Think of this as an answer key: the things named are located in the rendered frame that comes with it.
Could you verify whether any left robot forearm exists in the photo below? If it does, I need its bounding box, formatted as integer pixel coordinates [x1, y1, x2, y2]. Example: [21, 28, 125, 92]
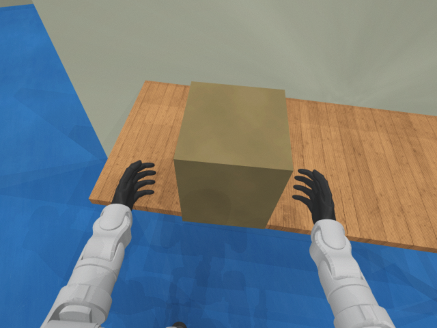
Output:
[40, 204, 132, 328]

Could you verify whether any right robot hand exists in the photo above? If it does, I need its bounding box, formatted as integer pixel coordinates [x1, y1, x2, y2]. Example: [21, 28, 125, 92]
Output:
[292, 169, 336, 224]

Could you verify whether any left robot hand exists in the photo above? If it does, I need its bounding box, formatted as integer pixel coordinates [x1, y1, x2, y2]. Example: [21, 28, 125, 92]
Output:
[111, 160, 156, 211]

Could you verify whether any right robot forearm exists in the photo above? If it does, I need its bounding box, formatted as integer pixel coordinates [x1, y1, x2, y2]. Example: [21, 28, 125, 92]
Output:
[309, 219, 395, 328]

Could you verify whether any carton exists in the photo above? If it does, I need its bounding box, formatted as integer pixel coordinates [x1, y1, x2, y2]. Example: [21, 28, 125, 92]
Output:
[173, 81, 294, 229]

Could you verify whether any table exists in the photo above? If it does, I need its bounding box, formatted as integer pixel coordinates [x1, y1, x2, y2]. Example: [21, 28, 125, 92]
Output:
[89, 81, 437, 253]

